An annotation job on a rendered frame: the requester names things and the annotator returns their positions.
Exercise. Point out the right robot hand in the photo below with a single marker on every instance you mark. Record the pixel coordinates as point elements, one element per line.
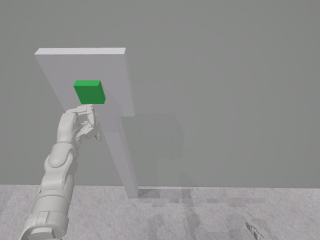
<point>258,231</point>

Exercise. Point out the panel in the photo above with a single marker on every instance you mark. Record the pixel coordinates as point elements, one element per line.
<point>64,66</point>

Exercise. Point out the left robot hand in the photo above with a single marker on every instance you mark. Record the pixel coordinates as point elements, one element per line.
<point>71,130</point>

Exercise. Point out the left robot forearm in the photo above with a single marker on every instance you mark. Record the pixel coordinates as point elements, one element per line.
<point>49,215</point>

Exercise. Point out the button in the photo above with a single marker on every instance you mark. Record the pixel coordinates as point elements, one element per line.
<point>90,91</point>

